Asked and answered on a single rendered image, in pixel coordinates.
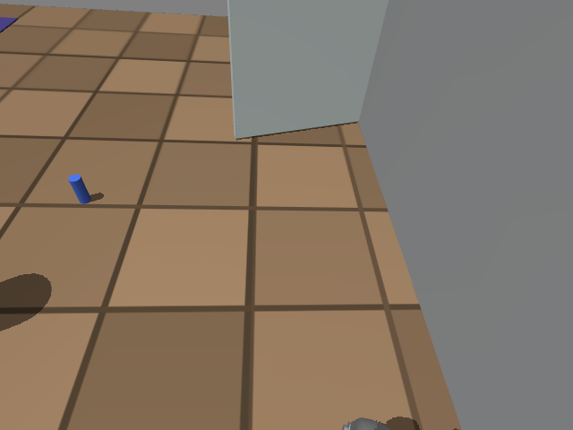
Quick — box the can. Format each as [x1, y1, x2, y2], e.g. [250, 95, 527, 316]
[68, 175, 91, 204]

